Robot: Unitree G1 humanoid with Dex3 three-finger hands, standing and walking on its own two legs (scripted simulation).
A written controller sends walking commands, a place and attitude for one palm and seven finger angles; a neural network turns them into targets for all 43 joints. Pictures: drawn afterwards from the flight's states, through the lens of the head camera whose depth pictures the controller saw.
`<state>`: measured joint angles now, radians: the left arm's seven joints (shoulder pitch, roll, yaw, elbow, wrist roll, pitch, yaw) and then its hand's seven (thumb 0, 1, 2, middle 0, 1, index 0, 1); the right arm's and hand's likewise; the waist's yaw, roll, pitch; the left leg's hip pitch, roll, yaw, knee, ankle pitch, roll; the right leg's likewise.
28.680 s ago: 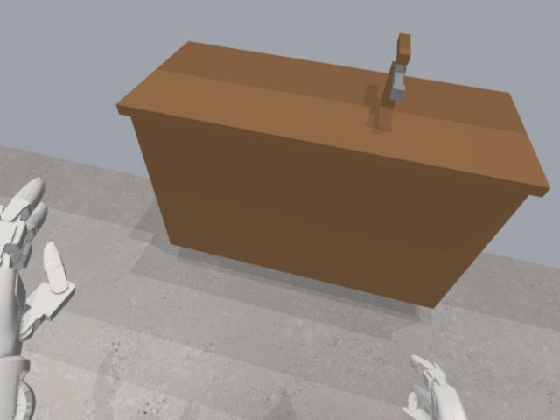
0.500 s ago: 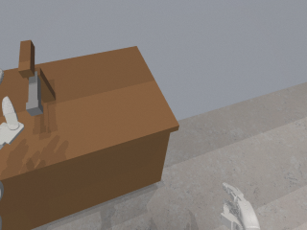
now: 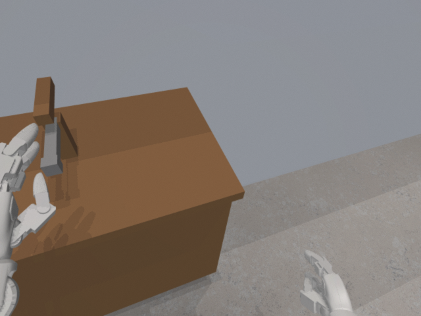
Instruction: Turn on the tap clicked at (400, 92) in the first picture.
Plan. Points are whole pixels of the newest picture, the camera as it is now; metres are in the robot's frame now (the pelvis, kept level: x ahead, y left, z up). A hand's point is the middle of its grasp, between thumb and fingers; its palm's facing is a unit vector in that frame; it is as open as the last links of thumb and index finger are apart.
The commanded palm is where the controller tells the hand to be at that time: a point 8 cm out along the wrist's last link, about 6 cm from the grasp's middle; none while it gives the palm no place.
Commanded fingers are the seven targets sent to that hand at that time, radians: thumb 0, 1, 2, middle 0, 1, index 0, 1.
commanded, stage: look again from close up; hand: left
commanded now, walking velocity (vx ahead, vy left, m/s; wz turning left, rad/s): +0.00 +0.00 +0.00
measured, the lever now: (52, 165) +0.35 +0.34 +0.08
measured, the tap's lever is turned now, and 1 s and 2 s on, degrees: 0 0 0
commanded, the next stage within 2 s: turn the palm inward beside the body in 0.32 s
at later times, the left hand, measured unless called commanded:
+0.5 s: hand (12, 198) +0.22 +0.29 +0.18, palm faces +0.43 -0.79 -0.45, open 7.4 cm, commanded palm +0.14 +0.29 +0.17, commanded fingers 0.00 0.90 0.90 -0.20 -0.30 -0.20 -0.30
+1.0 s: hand (52, 232) +0.19 +0.23 +0.15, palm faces +0.52 -0.79 -0.33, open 7.4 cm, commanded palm +0.13 +0.26 +0.17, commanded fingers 0.00 0.90 0.90 -0.20 -0.30 -0.20 -0.30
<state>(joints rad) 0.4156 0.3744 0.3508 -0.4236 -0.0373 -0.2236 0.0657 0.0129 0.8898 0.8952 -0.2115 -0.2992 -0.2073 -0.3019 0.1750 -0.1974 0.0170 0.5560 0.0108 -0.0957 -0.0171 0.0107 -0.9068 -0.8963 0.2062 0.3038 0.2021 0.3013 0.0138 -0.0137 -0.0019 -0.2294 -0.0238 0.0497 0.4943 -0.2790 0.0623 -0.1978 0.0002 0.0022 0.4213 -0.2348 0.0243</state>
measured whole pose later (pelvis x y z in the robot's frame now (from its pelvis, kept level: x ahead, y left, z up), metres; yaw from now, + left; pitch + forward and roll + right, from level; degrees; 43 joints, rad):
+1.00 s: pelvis -0.03 -0.06 -0.02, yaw +5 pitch +0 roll +0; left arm 0.22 0.38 0.37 -0.27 -0.13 0.03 0.07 0.02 0.90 0.90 -0.20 -0.30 -0.20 -0.30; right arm 0.16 -0.27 0.03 0.65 0.03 -0.11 -0.06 0.01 -0.91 -0.90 0.21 0.30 0.20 0.30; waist 0.07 0.06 -0.02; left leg -0.35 0.00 -0.05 0.66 -0.31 -0.01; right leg -0.30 0.05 -0.10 0.64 -0.34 -0.07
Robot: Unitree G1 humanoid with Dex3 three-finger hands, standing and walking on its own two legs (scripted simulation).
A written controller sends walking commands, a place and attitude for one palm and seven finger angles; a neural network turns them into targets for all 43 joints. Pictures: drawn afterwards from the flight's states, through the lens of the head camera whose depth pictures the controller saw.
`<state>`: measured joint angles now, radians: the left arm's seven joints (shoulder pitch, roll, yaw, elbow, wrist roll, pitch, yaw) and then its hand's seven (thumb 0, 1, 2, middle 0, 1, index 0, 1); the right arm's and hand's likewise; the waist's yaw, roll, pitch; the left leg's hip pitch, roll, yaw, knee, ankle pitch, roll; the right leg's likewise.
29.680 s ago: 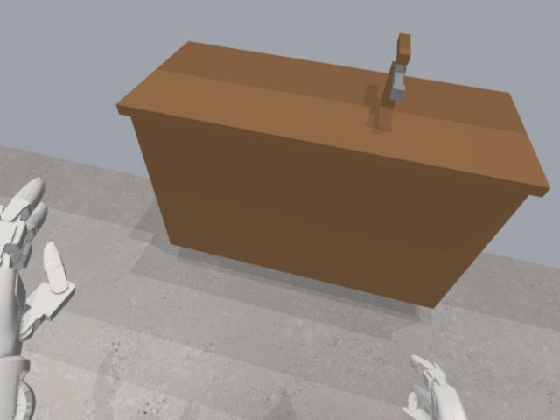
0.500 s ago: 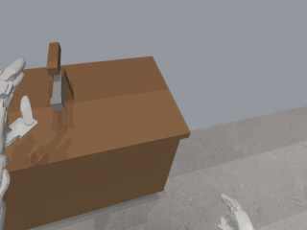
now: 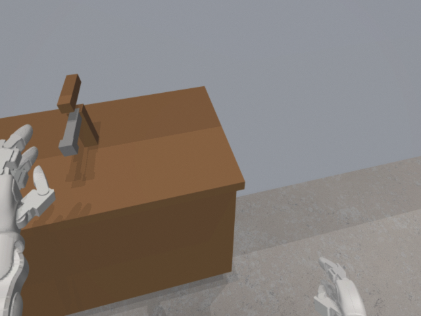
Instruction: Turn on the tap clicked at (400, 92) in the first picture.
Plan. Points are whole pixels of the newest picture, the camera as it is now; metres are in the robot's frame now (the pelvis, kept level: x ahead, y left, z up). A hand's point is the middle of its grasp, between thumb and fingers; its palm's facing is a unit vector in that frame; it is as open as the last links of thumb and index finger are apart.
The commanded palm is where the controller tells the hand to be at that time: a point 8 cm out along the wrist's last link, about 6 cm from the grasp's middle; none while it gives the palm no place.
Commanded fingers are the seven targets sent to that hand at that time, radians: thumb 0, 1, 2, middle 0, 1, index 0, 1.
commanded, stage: turn the palm inward beside the body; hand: left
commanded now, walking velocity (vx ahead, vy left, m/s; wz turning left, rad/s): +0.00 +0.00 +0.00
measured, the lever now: (68, 147) +0.40 +0.37 +0.10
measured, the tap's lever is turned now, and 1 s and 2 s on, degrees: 0 0 0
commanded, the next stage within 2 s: reach beside the lever's end, fingers flat in 1.62 s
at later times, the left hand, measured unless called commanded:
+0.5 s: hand (66, 206) +0.22 +0.25 +0.16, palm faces +0.43 -0.87 -0.23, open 7.4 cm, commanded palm +0.17 +0.29 +0.18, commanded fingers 0.00 0.90 0.90 -0.20 -0.30 -0.20 -0.30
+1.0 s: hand (43, 225) +0.19 +0.27 +0.16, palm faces +0.48 -0.86 -0.15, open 7.4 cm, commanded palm +0.13 +0.30 +0.17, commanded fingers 0.00 0.90 0.90 -0.20 -0.30 -0.20 -0.30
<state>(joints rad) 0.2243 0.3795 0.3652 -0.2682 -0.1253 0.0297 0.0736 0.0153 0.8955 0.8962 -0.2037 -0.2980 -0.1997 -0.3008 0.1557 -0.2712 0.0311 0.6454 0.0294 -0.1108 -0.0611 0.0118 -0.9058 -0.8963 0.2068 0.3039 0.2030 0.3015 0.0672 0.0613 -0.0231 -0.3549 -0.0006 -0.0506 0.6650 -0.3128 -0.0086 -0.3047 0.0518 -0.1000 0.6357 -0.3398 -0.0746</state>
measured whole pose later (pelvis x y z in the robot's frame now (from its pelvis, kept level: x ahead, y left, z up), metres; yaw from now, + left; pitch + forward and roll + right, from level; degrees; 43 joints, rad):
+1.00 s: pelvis +0.00 +0.03 +0.00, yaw +0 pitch -1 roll +0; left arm 0.48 0.24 0.24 -0.58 -0.19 0.17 0.21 0.02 0.90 0.90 -0.21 -0.30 -0.20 -0.30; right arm 0.18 -0.22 0.06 0.63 0.03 -0.20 -0.08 0.01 -0.90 -0.90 0.21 0.30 0.20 0.30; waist 0.09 0.04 -0.06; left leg -0.33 -0.04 -0.02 0.66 -0.31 0.03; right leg -0.29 0.01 -0.07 0.64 -0.34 -0.04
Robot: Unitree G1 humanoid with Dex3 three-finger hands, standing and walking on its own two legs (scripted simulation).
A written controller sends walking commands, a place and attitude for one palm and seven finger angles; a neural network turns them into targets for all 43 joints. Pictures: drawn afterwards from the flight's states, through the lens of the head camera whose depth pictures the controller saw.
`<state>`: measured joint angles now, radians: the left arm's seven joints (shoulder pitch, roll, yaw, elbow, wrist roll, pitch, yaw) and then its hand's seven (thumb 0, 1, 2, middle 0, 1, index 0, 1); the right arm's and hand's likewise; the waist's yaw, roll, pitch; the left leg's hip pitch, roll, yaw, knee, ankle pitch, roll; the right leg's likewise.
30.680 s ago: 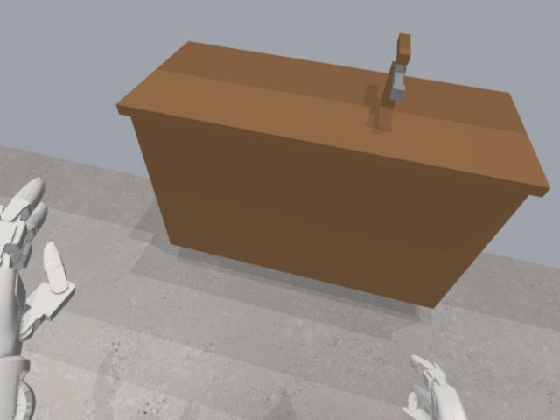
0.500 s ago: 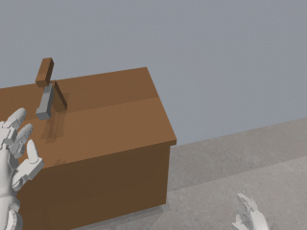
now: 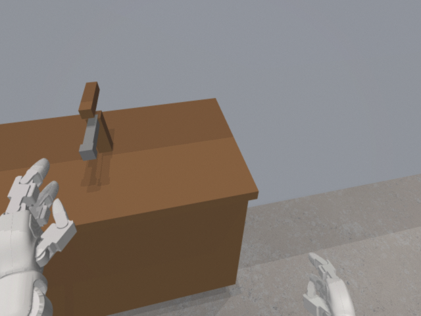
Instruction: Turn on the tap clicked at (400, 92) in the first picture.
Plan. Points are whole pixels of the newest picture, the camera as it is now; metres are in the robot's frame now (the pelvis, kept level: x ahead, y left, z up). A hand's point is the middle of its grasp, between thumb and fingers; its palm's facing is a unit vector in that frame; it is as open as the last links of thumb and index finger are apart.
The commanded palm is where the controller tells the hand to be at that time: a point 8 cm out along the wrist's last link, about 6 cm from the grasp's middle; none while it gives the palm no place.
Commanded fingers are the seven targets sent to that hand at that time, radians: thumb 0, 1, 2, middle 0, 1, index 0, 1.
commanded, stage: turn the palm inward beside the body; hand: left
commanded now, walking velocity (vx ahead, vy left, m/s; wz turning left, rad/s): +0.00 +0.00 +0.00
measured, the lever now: (88, 151) +0.40 +0.34 +0.10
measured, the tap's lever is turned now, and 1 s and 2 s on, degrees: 0 0 0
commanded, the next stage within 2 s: reach beside the lever's end, fingers flat in 0.62 s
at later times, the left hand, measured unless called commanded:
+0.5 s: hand (88, 223) +0.19 +0.21 +0.16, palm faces +0.50 -0.86 -0.13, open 7.4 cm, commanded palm +0.14 +0.25 +0.17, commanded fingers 0.00 0.90 0.90 -0.20 -0.30 -0.20 -0.30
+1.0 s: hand (84, 218) +0.21 +0.23 +0.15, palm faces +0.57 -0.81 -0.14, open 7.4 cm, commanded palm +0.16 +0.27 +0.16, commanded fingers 0.00 0.90 0.90 -0.20 -0.30 -0.20 -0.30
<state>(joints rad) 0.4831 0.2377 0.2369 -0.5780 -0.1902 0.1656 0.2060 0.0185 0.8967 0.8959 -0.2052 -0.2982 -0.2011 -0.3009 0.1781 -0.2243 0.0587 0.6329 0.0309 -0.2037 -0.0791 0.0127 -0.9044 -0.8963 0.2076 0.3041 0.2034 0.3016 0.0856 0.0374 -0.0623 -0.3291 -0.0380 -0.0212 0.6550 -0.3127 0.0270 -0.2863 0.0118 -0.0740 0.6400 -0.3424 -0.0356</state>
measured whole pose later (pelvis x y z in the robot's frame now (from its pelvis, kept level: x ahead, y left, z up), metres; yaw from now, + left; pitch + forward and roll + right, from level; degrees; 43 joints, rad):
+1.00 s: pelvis +0.01 -0.04 +0.00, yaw +1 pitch -1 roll +0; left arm 0.41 0.24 0.34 -0.42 -0.26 0.19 0.20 0.02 0.90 0.90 -0.20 -0.30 -0.20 -0.30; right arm 0.19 -0.25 0.03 0.68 0.05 -0.20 -0.10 0.01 -0.91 -0.90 0.21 0.30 0.20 0.30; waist 0.08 0.06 -0.06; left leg -0.29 0.00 -0.06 0.61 -0.31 -0.02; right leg -0.24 0.05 -0.10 0.59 -0.35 -0.09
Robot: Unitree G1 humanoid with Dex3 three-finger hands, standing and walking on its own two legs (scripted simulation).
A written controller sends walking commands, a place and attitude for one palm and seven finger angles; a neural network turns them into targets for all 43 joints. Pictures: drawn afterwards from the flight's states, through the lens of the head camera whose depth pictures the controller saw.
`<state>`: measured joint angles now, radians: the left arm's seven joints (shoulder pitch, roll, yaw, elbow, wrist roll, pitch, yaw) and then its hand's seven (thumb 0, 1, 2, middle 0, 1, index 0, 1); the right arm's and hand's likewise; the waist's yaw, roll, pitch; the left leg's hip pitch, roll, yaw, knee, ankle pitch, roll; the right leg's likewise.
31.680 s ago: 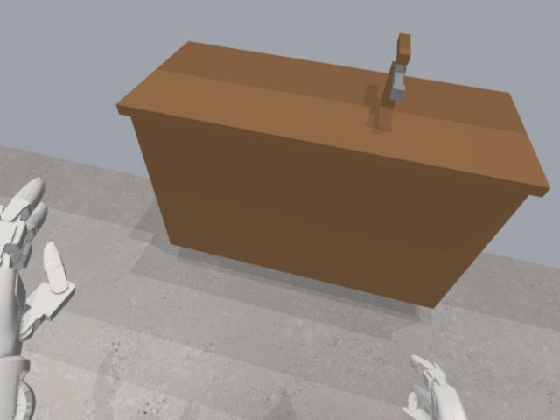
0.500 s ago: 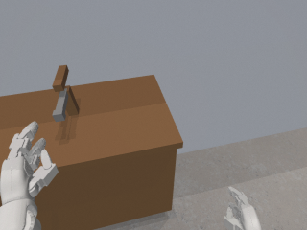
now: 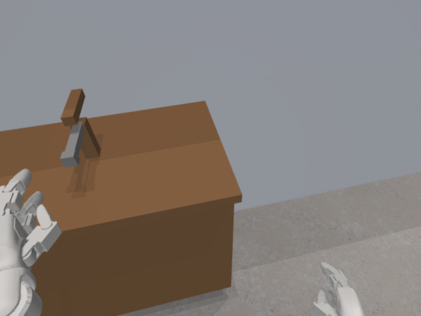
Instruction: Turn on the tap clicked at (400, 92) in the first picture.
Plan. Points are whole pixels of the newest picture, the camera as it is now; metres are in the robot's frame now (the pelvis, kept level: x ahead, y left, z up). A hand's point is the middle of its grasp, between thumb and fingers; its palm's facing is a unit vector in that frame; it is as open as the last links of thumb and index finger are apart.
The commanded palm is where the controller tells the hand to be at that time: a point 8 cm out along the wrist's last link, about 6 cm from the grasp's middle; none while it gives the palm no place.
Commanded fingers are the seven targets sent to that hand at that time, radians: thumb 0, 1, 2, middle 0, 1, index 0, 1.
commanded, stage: reach beside the lever's end, fingers flat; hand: left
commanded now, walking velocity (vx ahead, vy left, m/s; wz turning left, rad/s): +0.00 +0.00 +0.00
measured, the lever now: (70, 158) +0.39 +0.37 +0.10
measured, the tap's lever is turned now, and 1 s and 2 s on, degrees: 0 0 0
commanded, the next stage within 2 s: none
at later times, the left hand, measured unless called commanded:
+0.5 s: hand (53, 204) +0.24 +0.31 +0.13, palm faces +0.54 -0.83 -0.11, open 7.5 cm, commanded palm +0.20 +0.35 +0.13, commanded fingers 0.00 0.90 0.90 -0.18 -0.25 -0.18 -0.25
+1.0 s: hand (51, 189) +0.29 +0.35 +0.12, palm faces +0.58 -0.81 -0.10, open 7.7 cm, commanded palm +0.25 +0.38 +0.12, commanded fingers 0.00 0.90 0.90 -0.16 -0.19 -0.16 -0.19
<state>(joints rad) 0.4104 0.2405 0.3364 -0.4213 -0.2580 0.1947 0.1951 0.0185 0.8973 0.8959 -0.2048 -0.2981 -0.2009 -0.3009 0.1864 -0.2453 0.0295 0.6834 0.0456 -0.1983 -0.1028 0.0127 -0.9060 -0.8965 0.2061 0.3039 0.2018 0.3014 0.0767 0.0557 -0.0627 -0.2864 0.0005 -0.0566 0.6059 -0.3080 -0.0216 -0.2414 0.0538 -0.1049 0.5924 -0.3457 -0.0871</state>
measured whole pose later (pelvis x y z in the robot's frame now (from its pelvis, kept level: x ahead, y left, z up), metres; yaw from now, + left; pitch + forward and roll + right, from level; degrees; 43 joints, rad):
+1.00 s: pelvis +0.00 +0.04 +0.00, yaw -1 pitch +2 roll +0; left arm 0.00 0.31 0.42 0.08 -0.20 0.09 0.17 0.02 0.90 0.90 -0.18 -0.21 -0.17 -0.21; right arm 0.18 -0.24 0.03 0.70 0.03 -0.13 -0.10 0.01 -0.90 -0.90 0.21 0.30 0.20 0.30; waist 0.04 0.03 -0.03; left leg -0.33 -0.03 -0.02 0.58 -0.28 0.03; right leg -0.28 0.02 -0.07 0.56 -0.31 -0.04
